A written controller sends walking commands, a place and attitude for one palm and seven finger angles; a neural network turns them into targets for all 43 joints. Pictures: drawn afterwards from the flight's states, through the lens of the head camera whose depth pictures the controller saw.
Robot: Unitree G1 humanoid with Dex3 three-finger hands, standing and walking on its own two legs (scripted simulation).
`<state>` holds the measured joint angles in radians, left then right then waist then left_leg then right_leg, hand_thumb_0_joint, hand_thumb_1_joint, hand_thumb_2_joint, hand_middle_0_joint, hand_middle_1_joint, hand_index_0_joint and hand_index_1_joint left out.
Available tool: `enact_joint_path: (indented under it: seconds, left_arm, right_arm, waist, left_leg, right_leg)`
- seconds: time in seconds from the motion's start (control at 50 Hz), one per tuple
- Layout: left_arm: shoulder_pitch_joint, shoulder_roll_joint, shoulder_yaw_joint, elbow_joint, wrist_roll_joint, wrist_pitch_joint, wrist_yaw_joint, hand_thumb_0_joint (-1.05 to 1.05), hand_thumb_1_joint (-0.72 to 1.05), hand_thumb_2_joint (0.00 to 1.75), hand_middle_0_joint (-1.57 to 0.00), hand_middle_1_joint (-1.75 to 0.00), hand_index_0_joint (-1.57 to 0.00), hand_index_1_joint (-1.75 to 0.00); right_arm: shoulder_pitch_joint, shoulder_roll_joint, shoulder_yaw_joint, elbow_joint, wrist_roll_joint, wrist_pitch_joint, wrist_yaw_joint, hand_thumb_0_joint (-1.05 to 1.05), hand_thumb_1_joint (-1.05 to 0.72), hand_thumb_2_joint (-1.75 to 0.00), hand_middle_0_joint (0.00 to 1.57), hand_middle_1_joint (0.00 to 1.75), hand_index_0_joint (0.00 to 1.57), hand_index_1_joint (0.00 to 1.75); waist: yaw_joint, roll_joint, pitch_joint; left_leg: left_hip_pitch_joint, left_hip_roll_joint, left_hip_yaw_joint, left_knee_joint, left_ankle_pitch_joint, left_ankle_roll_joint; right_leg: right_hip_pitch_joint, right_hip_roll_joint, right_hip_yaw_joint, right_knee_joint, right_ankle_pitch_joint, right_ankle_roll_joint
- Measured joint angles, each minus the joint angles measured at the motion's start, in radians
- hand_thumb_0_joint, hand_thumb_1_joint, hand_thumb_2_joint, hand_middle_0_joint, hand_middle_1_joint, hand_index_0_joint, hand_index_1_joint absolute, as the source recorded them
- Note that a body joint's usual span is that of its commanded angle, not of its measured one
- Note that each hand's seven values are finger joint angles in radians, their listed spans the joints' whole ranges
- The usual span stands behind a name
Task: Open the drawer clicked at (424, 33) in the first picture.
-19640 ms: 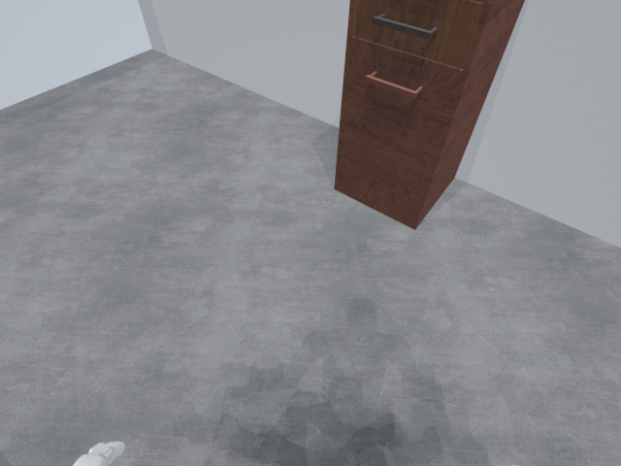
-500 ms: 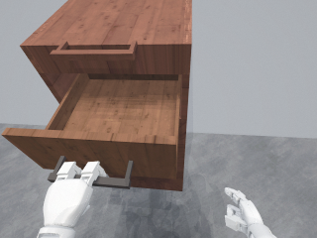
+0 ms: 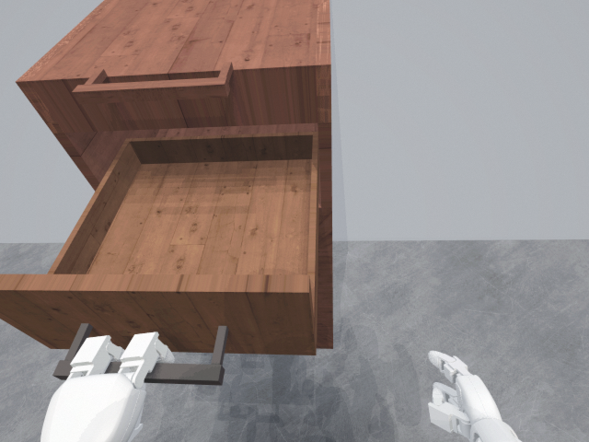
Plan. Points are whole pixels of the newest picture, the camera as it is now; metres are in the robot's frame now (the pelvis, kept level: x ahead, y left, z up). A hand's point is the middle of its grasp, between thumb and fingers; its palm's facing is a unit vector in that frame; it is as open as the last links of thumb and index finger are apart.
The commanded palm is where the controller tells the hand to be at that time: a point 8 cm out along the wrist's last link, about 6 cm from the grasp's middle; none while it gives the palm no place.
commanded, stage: pull the drawer open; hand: left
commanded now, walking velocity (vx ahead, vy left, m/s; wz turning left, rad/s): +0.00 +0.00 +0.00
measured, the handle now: (145, 353) +0.20 +0.20 +0.07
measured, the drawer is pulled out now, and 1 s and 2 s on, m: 0.27 0.29 0.29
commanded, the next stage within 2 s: open the thumb to release the handle in 0.36 s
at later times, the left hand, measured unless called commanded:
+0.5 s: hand (122, 430) +0.13 +0.21 +0.05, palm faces +0.04 -0.10 -0.99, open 5.7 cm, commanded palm +0.10 +0.21 +0.10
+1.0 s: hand (115, 416) +0.14 +0.22 +0.05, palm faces +0.05 -0.12 -0.99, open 12.6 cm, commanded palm +0.11 +0.22 +0.10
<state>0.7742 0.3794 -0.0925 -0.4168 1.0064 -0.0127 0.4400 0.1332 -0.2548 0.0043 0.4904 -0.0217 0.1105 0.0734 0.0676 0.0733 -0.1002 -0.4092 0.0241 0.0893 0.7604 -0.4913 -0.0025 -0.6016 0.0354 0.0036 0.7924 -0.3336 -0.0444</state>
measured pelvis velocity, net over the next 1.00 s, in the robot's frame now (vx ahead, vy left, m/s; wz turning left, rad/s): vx -0.01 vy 0.00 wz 0.04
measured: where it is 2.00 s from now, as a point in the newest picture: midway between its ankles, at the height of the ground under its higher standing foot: outside the picture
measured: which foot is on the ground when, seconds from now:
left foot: down 0.00-1.00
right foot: down 0.00-1.00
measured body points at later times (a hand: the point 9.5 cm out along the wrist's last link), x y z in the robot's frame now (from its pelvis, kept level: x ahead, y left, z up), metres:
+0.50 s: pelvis -0.01 +0.00 +0.00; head +0.02 -0.04 +0.45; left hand +0.12 +0.21 +0.10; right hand +0.21 -0.20 -0.10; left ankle -0.07 +0.11 -0.71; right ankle +0.04 -0.09 -0.71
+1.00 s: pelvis -0.01 +0.00 +0.01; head +0.01 -0.03 +0.46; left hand +0.13 +0.22 +0.10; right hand +0.22 -0.19 -0.09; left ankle -0.07 +0.11 -0.71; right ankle +0.04 -0.09 -0.71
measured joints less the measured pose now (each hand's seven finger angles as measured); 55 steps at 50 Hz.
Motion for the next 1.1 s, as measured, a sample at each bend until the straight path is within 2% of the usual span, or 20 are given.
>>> enact_joint_path:
  seconds: [0.16, 0.28, 0.46, 0.54, 0.6, 0.68, 0.74, 0.84, 0.96, 1.1]
  left_arm:
    - [0.025, -0.003, -0.006, -0.005, 0.007, -0.005, 0.003, 0.05, 0.73, 0.81, -0.3, -1.28, -0.39, -1.31]
    - [-0.004, -0.001, -0.007, 0.013, 0.018, -0.025, 0.006, 0.04, 0.73, 0.82, -0.3, -1.29, -0.39, -1.32]
    - [-0.02, 0.0, -0.007, 0.026, 0.023, -0.031, 0.0, 0.04, 0.72, 0.83, -0.31, -1.31, -0.39, -1.32]
    - [-0.118, 0.001, 0.009, 0.092, 0.045, -0.017, -0.004, 0.02, 0.72, 0.83, -0.34, -1.31, -0.39, -1.33]
    - [-0.173, -0.024, 0.029, 0.128, 0.018, 0.017, -0.027, 0.01, 0.68, 0.82, -0.36, -1.32, -0.39, -1.33]
    - [-0.181, -0.052, 0.017, 0.113, -0.005, 0.048, -0.071, 0.01, 0.56, 0.76, -0.37, -1.31, -0.39, -1.32]
    - [-0.167, -0.048, -0.003, 0.1, 0.002, 0.034, -0.092, 0.0, 0.42, 0.7, -0.36, -1.29, -0.39, -1.3]
    - [-0.175, -0.022, 0.0, 0.108, 0.032, -0.002, -0.085, 0.0, 0.13, 0.57, -0.35, -1.26, -0.36, -1.27]
    - [-0.185, -0.026, 0.01, 0.115, 0.027, -0.005, -0.077, 0.0, -0.23, 0.41, -0.33, -1.23, -0.34, -1.23]
    - [-0.184, -0.035, -0.003, 0.109, 0.028, 0.007, -0.072, 0.0, -0.43, 0.33, -0.32, -1.2, -0.34, -1.23]
  right_arm:
    - [0.011, -0.003, 0.004, -0.014, -0.006, -0.006, 0.0, 0.01, -0.91, -0.9, 0.2, 0.3, 0.2, 0.3]
    - [0.017, -0.006, 0.001, -0.006, -0.012, -0.015, -0.009, 0.01, -0.91, -0.9, 0.2, 0.3, 0.2, 0.3]
    - [0.013, 0.002, 0.0, 0.011, -0.01, -0.022, -0.016, 0.01, -0.91, -0.9, 0.2, 0.3, 0.2, 0.3]
    - [0.006, 0.006, -0.011, 0.034, -0.02, -0.026, -0.035, 0.01, -0.9, -0.9, 0.2, 0.3, 0.2, 0.3]
    - [0.002, 0.01, -0.014, 0.052, -0.013, -0.027, -0.044, 0.01, -0.91, -0.9, 0.2, 0.3, 0.2, 0.3]
    - [0.009, 0.008, -0.006, 0.056, -0.008, -0.034, -0.049, 0.01, -0.91, -0.9, 0.2, 0.3, 0.2, 0.3]
    - [0.013, 0.005, 0.004, 0.048, -0.011, -0.041, -0.051, 0.02, -0.91, -0.9, 0.2, 0.3, 0.2, 0.3]
    - [0.005, 0.007, 0.007, 0.042, -0.019, -0.048, -0.051, 0.01, -0.9, -0.9, 0.2, 0.3, 0.2, 0.3]
    - [-0.004, 0.013, -0.001, 0.047, -0.019, -0.049, -0.049, 0.01, -0.9, -0.9, 0.2, 0.3, 0.2, 0.3]
    - [-0.003, 0.014, -0.002, 0.052, -0.017, -0.044, -0.046, 0.01, -0.9, -0.9, 0.2, 0.3, 0.2, 0.3]
  waist:
    - [0.008, 0.002, 0.004]
    - [0.02, -0.003, 0.014]
    - [0.023, -0.004, 0.02]
    - [0.03, -0.002, 0.031]
    - [0.032, 0.001, 0.032]
    - [0.035, 0.004, 0.029]
    - [0.041, 0.001, 0.033]
    - [0.05, -0.006, 0.045]
    - [0.046, -0.008, 0.043]
    - [0.045, -0.007, 0.044]
  left_leg:
    - [0.005, -0.002, -0.003, 0.007, 0.004, 0.001]
    - [0.01, -0.006, -0.008, 0.005, 0.01, 0.002]
    - [0.021, -0.009, -0.012, -0.007, 0.017, 0.001]
    - [0.018, -0.016, -0.026, -0.006, 0.023, 0.002]
    - [0.026, -0.02, -0.034, -0.014, 0.029, 0.002]
    - [0.045, -0.022, -0.039, -0.033, 0.037, 0.003]
    - [0.055, -0.022, -0.039, -0.044, 0.042, 0.003]
    - [0.056, -0.02, -0.04, -0.048, 0.047, 0.002]
    - [0.05, -0.021, -0.04, -0.047, 0.047, 0.004]
    - [0.048, -0.025, -0.038, -0.047, 0.047, 0.008]
  right_leg:
    - [0.008, -0.003, -0.003, 0.002, 0.005, 0.0]
    - [0.016, -0.007, -0.007, -0.001, 0.009, -0.001]
    - [0.028, -0.01, -0.009, -0.011, 0.014, -0.001]
    - [0.032, -0.02, -0.022, -0.01, 0.014, -0.002]
    - [0.043, -0.024, -0.028, -0.018, 0.016, -0.002]
    - [0.064, -0.027, -0.033, -0.035, 0.02, 0.0]
    - [0.075, -0.027, -0.033, -0.047, 0.025, 0.0]
    - [0.079, -0.024, -0.034, -0.057, 0.033, -0.001]
    - [0.074, -0.026, -0.033, -0.058, 0.035, 0.002]
    - [0.072, -0.029, -0.031, -0.059, 0.036, 0.006]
